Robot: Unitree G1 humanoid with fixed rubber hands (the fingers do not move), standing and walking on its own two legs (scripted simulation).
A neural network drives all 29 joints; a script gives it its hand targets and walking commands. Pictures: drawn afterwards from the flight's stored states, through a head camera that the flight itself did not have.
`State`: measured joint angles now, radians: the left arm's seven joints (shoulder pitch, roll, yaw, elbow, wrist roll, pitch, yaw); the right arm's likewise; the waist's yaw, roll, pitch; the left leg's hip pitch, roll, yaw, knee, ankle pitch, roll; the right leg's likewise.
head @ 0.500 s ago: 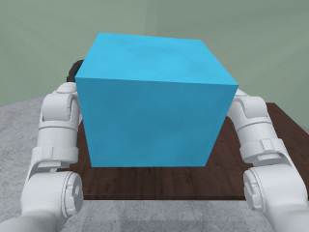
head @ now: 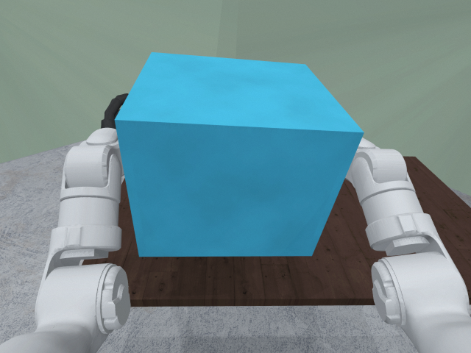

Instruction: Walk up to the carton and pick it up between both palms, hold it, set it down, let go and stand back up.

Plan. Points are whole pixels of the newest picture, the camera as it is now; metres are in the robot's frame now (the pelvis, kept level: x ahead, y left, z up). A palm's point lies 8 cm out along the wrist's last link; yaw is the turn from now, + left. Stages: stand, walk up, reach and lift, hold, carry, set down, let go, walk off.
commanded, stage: hold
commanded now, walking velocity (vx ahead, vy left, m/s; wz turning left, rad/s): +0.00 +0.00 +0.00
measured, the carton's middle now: (229, 151) +0.37 +0.00 +0.24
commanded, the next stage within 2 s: none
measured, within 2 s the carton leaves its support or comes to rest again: neither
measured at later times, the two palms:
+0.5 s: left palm (111, 138) +0.37 +0.18 +0.26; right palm (337, 145) +0.37 -0.18 +0.26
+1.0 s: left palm (113, 139) +0.37 +0.18 +0.26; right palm (338, 146) +0.37 -0.18 +0.26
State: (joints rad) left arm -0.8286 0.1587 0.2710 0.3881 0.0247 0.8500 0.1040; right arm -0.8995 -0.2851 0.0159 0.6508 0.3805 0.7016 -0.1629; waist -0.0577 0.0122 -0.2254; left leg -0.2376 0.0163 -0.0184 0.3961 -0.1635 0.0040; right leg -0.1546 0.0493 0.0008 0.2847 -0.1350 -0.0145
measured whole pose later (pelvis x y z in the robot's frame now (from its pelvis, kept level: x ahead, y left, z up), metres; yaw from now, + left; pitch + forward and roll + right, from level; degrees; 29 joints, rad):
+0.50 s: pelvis -0.01 +0.00 +0.00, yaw +0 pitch +1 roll -2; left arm -0.88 0.18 0.26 0.46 0.02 0.82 0.10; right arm -0.94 -0.28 -0.01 0.70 0.36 0.69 -0.16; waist -0.05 0.01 -0.23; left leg -0.26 0.01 -0.02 0.39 -0.15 0.01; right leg -0.18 0.05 0.00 0.29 -0.12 -0.01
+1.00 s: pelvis +0.00 +0.00 +0.00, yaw +0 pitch +0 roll -2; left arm -0.82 0.16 0.26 0.37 0.02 0.85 0.11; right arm -0.89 -0.29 0.01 0.63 0.38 0.70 -0.16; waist -0.06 0.01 -0.23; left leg -0.24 0.01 -0.02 0.40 -0.17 0.01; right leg -0.15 0.05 0.00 0.28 -0.14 -0.01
